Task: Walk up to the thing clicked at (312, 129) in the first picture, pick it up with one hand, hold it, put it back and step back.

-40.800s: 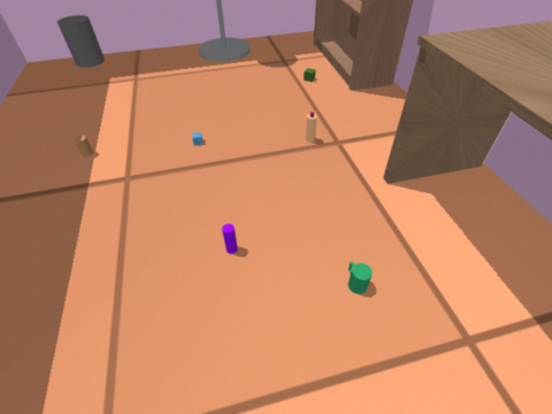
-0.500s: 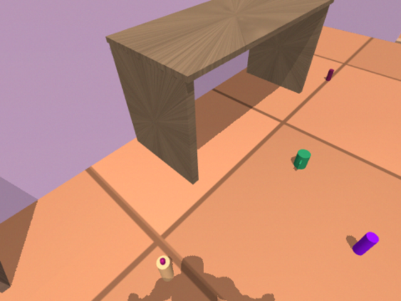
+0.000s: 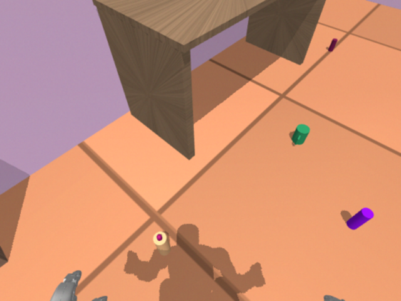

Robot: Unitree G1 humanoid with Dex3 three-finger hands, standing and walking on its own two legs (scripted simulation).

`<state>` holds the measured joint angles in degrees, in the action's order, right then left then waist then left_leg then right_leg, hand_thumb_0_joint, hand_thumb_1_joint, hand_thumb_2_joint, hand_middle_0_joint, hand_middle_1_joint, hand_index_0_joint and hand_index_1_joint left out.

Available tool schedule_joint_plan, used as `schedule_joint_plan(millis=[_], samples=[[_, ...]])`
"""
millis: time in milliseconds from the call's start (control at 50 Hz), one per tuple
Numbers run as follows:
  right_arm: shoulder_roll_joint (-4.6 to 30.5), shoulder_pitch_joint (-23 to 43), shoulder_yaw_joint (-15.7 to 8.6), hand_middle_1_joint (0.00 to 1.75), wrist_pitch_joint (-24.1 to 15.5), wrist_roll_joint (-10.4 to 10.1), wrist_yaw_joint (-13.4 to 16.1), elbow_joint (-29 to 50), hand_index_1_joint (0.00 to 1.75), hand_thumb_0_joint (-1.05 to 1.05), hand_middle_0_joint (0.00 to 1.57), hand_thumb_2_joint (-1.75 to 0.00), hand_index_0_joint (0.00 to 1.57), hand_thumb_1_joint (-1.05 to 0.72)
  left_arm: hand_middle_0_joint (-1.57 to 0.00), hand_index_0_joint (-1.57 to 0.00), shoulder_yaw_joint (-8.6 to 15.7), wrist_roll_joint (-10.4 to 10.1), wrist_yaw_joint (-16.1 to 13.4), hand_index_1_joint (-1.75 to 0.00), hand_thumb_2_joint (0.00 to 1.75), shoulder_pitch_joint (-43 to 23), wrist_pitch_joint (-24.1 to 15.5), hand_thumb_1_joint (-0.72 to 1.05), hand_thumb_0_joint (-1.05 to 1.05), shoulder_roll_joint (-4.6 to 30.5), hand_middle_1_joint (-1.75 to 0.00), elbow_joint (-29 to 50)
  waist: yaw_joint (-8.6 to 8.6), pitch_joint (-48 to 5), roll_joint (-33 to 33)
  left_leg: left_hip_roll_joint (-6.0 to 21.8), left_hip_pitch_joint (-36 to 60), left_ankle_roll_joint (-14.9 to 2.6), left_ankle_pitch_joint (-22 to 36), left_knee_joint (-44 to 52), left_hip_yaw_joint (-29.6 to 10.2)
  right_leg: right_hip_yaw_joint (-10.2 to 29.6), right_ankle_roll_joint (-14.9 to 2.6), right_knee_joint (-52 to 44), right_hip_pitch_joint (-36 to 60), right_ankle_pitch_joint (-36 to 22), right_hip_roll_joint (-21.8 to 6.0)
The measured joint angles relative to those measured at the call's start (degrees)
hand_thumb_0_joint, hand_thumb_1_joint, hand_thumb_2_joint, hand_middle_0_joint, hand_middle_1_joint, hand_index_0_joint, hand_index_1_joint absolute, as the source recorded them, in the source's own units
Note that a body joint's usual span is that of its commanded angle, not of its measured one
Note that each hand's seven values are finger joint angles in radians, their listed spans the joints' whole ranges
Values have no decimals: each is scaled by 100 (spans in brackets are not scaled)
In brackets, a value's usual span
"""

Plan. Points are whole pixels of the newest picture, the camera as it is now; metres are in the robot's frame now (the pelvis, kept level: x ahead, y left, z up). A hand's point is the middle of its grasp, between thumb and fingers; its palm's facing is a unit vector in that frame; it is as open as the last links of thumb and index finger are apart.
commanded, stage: go down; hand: left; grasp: from the side
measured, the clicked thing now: (162, 243) +0.44 +0.20 -0.67
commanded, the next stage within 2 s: none
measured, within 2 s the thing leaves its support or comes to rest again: neither
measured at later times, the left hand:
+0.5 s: hand out of the picture +0.17 +0.27 -0.17, palm faces +0.04 -0.94 -0.33, open 17.3 cm
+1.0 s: hand out of the picture +0.15 +0.28 -0.18, palm faces +0.09 -0.94 -0.33, open 17.5 cm
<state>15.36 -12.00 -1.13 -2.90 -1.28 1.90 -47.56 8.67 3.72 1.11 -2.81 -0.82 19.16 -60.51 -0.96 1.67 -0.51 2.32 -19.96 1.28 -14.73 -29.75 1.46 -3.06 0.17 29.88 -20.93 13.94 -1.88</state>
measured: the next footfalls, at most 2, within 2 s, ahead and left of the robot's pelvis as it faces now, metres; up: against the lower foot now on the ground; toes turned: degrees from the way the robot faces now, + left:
none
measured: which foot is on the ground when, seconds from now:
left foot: down 0.00-1.00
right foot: down 0.00-1.00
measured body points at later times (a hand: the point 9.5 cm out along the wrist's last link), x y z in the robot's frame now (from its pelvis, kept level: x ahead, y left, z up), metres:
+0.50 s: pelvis +0.01 +0.02 -0.04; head +0.08 +0.04 +0.40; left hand +0.16 +0.32 -0.14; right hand +0.16 -0.24 -0.13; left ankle +0.00 +0.13 -0.73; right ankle +0.01 -0.12 -0.73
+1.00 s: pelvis +0.00 +0.02 -0.08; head +0.07 +0.04 +0.37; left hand +0.14 +0.33 -0.16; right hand +0.16 -0.23 -0.15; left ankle +0.00 +0.13 -0.73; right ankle +0.01 -0.12 -0.73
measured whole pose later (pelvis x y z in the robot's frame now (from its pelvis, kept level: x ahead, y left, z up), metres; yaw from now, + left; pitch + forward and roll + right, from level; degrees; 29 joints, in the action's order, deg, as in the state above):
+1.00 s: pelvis +0.00 +0.02 -0.08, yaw +1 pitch +16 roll -3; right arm 12.9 -14.5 0.3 -11.0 -0.2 7.1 -31.0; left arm 12.2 -0.1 2.1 19.8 18.9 19.1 -15.0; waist -2.7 -8.2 1.2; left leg 2.9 -50.7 0.2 -31.1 -65.3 -1.8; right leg -4.7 1.4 60.8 -48.7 28.3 -2.3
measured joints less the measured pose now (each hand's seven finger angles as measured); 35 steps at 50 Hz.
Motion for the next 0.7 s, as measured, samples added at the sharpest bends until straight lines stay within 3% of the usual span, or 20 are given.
schedule_joint_plan(millis=[160,360,500,700], samples=[[-163,-298,-2,30,-82,-7,17,588,30,0,20,-90,21,-92,-7,-7,130,65,5,-7,22,411,724,10,0,-35,-7,936,-102,-249,71,-1,-369,-57,-299,-482,38,54,60,358,-329,209,-16],[-90,-230,-46,30,-386,42,76,990,30,1,20,-89,21,-87,-9,-8,138,-32,50,-7,7,1046,1136,-36,0,-142,-6,2173,-81,-501,63,-10,-1233,-127,-860,-1582,-15,46,142,1312,-1111,693,-65],[-109,-132,-22,30,-493,64,157,1231,30,1,20,-88,21,-84,-9,-8,94,-87,41,-8,4,1541,1464,-52,0,-136,-7,3151,-92,-676,74,10,-1777,-148,-1195,-2256,-80,10,173,1890,-1594,985,-66],[-220,-132,98,30,-614,96,301,1537,30,1,20,-88,21,-84,-9,-8,82,-230,8,-8,4,2076,1970,-58,0,-91,-7,4217,-133,-885,152,39,-2406,-148,-1490,-2944,-195,-69,174,2496,-2153,1259,-55]])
